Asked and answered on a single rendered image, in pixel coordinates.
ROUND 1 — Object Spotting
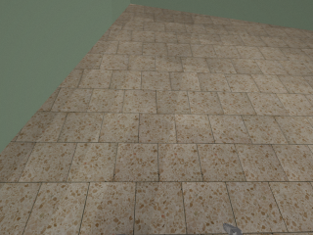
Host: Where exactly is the right robot hand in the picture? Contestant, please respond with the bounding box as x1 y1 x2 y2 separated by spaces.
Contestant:
223 223 243 235

